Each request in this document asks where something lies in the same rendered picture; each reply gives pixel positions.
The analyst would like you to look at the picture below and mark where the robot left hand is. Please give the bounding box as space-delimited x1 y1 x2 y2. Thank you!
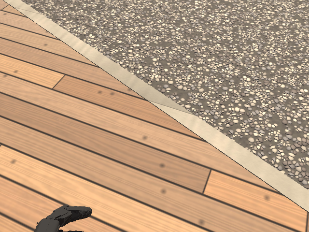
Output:
34 204 93 232

